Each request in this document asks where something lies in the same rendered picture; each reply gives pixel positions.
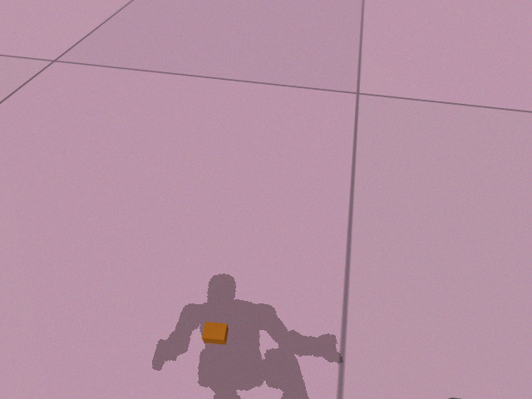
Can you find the small box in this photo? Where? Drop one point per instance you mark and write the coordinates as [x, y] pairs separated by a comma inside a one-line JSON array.
[[215, 333]]

